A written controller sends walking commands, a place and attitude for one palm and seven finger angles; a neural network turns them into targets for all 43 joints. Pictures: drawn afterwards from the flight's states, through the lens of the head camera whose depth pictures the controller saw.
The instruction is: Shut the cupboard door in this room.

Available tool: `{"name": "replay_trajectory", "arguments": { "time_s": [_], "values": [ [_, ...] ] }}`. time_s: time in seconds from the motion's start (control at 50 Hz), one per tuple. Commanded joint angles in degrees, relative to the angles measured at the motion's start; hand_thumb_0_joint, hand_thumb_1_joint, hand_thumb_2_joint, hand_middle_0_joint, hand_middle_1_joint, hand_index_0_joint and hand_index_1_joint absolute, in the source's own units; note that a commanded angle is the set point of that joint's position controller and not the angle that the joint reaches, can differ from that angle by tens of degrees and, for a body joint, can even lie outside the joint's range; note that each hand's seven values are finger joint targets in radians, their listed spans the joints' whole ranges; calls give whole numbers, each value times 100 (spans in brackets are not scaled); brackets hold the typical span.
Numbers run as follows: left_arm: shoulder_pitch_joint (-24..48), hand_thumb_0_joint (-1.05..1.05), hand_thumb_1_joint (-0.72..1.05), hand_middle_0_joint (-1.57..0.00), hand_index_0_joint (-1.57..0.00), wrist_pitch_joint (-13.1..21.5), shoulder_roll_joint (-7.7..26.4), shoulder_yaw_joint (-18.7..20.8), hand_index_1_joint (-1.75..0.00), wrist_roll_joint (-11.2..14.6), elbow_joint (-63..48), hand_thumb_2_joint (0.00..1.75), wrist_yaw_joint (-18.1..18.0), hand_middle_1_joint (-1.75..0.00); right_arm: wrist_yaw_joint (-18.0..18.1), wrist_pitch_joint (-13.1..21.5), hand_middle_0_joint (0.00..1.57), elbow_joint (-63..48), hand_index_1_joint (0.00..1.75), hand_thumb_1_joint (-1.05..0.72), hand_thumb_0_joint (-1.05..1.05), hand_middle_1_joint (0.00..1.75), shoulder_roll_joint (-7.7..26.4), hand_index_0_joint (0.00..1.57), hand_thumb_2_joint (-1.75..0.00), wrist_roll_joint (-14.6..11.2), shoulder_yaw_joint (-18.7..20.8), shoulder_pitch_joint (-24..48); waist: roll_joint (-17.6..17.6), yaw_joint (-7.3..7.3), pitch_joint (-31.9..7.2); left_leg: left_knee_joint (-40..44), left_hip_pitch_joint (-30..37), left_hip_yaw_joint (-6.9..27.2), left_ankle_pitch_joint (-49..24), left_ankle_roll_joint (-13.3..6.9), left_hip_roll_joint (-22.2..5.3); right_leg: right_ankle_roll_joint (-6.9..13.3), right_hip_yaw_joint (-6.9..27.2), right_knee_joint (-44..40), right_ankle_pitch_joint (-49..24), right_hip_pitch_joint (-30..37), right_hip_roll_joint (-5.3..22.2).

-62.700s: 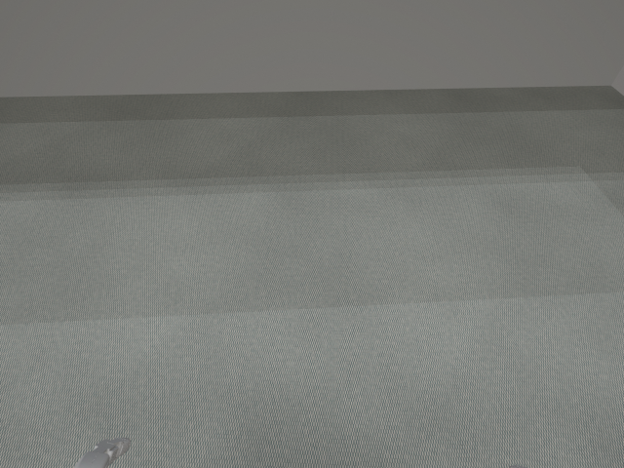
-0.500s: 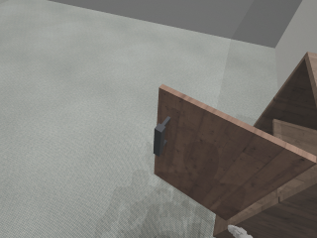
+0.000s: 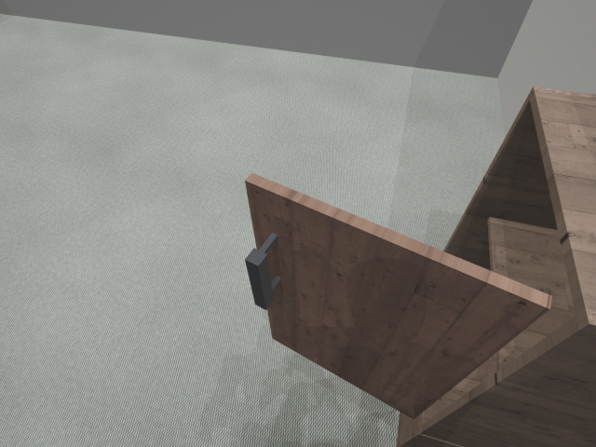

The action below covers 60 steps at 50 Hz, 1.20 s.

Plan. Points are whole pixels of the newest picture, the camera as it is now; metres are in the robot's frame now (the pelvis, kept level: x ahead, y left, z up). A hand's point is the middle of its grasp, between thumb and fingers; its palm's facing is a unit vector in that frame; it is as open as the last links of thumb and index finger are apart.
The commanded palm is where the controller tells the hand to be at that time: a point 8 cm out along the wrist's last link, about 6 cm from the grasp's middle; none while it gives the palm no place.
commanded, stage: look at it before walking up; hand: left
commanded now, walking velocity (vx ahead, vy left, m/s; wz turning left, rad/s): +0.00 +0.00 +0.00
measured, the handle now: (267, 271) +0.39 +0.08 -0.05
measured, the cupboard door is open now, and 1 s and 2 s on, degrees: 76 76 76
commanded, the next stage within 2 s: shuffle to correct the standing spot in 0.14 s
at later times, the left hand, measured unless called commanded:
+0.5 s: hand out of the picture +0.02 +0.20 -0.18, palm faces +0.00 -0.98 -0.22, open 7.3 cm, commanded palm none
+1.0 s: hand out of the picture +0.08 +0.26 -0.17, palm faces -0.26 -0.92 -0.29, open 7.4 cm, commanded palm none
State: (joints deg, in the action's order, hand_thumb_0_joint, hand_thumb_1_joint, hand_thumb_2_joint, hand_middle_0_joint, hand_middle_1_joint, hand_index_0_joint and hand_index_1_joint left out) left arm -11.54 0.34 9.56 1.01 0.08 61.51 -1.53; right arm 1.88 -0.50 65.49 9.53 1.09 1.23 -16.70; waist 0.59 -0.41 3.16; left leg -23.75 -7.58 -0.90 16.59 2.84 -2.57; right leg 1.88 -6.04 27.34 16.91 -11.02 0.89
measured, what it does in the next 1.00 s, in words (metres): steps to the left, turning right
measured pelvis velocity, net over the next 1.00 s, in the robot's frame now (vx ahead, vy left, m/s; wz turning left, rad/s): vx -0.08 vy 0.08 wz -0.34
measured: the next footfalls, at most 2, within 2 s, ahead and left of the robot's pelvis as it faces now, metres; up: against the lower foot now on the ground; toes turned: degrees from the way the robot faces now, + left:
right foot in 1.04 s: -0.11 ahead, -0.04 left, +0.00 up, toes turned -24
left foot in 1.44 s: -0.06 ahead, +0.22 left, +0.00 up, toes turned -22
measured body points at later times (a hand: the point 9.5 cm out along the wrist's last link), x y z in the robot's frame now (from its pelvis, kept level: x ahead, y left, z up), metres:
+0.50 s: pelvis -0.01 +0.02 -0.01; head +0.05 +0.01 +0.44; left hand +0.02 +0.26 -0.16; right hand +0.00 -0.22 -0.17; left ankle -0.04 +0.15 -0.73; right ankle -0.02 -0.09 -0.74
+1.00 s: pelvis -0.08 +0.08 -0.01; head -0.03 +0.05 +0.43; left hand +0.09 +0.31 -0.14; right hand -0.06 -0.17 -0.17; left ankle -0.02 +0.17 -0.74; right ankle -0.15 -0.02 -0.70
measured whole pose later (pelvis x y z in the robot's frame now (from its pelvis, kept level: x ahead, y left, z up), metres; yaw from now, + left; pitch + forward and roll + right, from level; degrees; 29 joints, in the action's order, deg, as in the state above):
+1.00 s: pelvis -0.08 +0.08 -0.01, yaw -20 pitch +0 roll +0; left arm -7.0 -4.8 13.2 5.0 -1.0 53.3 0.1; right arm 1.3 -1.8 54.6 9.5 1.7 3.4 -6.4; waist 2.0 0.9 7.4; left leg -33.4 -17.2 -15.9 15.5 -1.8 -6.5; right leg -2.2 -2.4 51.2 28.8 -20.6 1.8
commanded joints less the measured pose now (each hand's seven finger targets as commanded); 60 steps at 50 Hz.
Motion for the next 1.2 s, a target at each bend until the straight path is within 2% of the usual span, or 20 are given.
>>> {"name": "replay_trajectory", "arguments": {
  "time_s": [0.0,0.22,0.34,0.44,0.5,0.56,0.58,0.6,0.62,0.68,0.76,0.88,0.98,1.0,1.02,1.04,1.06,1.08,1.14,1.18],
  "values": [
    [-430,0,90,-20,-20,76,594,122,-30,1,-114,90,-40,-30,34,146,20,-170,30,-90,0,30,298,20,-90,-25,30,-235,109,121,-338,237,-46,176,-1704,-185,-334,20,572,-530,-2251,521,755],
    [-529,0,90,-20,-20,64,462,104,-30,-14,-51,90,-49,-30,65,140,20,-125,30,-90,0,30,196,20,-90,-32,42,-355,-66,84,-21,345,14,161,-1388,-223,-338,-2,586,-704,-1846,281,663],
    [-434,0,90,-20,-20,-55,827,346,-30,-64,-235,90,-65,-30,128,-8,20,-321,30,-90,0,30,415,20,-90,-33,215,-260,-176,101,-203,-382,-31,-219,-1613,-154,-370,243,1092,-164,-3399,137,952],
    [-501,0,90,-20,-20,-148,1186,558,-30,-117,-299,90,-69,-30,115,-113,20,-733,30,-90,0,30,482,20,-90,-53,317,168,-1095,307,-273,-1485,-1145,-294,741,-6,-13,887,2228,-267,-4463,527,1739],
    [-342,0,90,-20,-20,-214,1272,665,-30,-148,-430,90,-82,-30,100,-102,20,-952,30,-90,0,30,547,20,-90,-65,349,389,-1091,347,-463,-1658,-1437,55,1223,-25,-49,1019,2390,-149,-4472,644,1822],
    [228,0,90,-20,-20,-245,1227,646,-30,-117,-672,90,-6,-30,70,-9,20,-877,30,-90,0,30,635,20,-90,-64,385,-46,-683,-66,-834,-72,262,-202,-382,-26,-33,455,1898,384,-3350,-536,1242],
    [239,0,90,-20,-20,-273,980,607,-30,-97,-772,90,19,-30,77,43,20,-901,30,-90,0,30,861,20,-90,-17,427,-106,280,-84,-982,352,953,407,-1163,-217,-695,129,1378,955,-1821,-1293,591],
    [214,0,90,-20,-20,-320,702,546,-30,-71,-877,90,62,-30,79,34,20,-1012,30,-90,0,30,1318,20,-90,25,520,-48,1765,-94,-926,603,872,1437,-2486,-770,-1877,-295,558,2245,1467,-2003,-185],
    [232,0,90,-20,-20,-411,764,565,-30,-109,-842,90,8,-30,74,-44,20,-1123,30,-90,0,30,1351,20,-90,20,518,150,1665,-127,-819,640,158,1340,-2282,-1203,-2220,-292,880,3616,2175,-1859,-269],
    [88,0,90,-20,-20,-479,872,666,-30,-195,-757,90,111,-30,92,-48,20,-1523,30,-90,0,30,1008,20,-90,49,384,1173,650,255,-125,626,-728,557,-1134,-1161,-1640,-280,900,4934,1307,-2170,-141],
    [22,0,90,-20,-20,-452,786,631,-30,-134,-843,90,161,-30,87,-12,20,-1424,30,-90,0,30,977,20,-90,60,410,844,584,160,-289,407,46,173,-1865,-1102,-1433,-470,737,4711,969,-2368,-29],
    [318,0,90,-20,-20,-437,686,519,-30,-121,-1139,90,159,-30,47,-28,20,-1349,30,-90,0,30,1034,20,-90,57,492,638,813,-28,-456,125,417,132,-2669,-1391,-1884,-479,533,3182,1405,-1896,130],
    [-108,0,90,-20,-20,-319,737,434,-30,-121,-1139,90,125,-30,-60,-78,20,-1243,30,-90,0,30,1163,20,-90,16,556,643,739,150,-829,-617,48,-365,-2755,-928,-1795,-313,201,579,149,-432,139],
    [-351,0,90,-20,-20,-278,934,465,-30,-146,-1088,90,110,-30,-88,-107,20,-1277,30,-90,0,30,1097,20,-90,-19,534,646,233,280,-891,-1069,-441,-576,-1918,-618,-1546,-242,418,-227,-865,162,339],
    [-354,0,90,-20,-20,-214,1489,530,-30,-219,-1097,90,56,-30,-115,-155,20,-1411,30,-90,0,30,699,20,-90,-58,454,571,-1546,284,-739,-2093,-1602,-996,359,-147,-731,177,2176,-839,-2251,589,1592],
    [-346,0,90,-20,-20,-240,1817,597,-30,-181,-1137,90,-13,-30,-111,-216,20,-1680,30,-90,0,30,634,20,-90,-50,391,1138,-2058,536,-352,-3398,-2121,-530,2107,-46,-68,872,3215,-961,-3887,-69,2429],
    [-216,0,90,-20,-20,-253,1717,575,-30,-149,-1170,90,-43,-30,-77,-335,20,-1585,30,-90,0,30,712,20,-90,-34,446,963,-1247,355,-352,-4420,-2088,123,1789,-68,-44,1144,2703,-912,-3386,-379,2455],
    [-64,0,90,-20,-20,-245,1579,612,-30,-152,-1188,90,-95,-30,-59,-373,20,-1557,30,-90,0,30,608,20,-90,-4,428,993,-1112,308,-232,-4735,-2331,398,1603,-99,2,1036,2591,-868,-3169,-523,2188],
    [324,0,90,-20,-20,-171,1191,505,-30,-135,-1321,90,-49,-30,-93,-281,20,-1220,30,-90,0,30,719,20,-90,48,428,556,-816,37,-389,-4966,-2573,435,452,13,7,630,1865,-652,-2157,12,1438],
    [126,0,90,-20,-20,-103,1159,487,-30,-126,-1255,90,-47,-30,-115,-217,20,-1099,30,-90,0,30,695,20,-90,48,404,303,-759,82,-772,-4494,-2449,325,193,84,35,523,1631,-596,-1920,520,1298]
  ]
}}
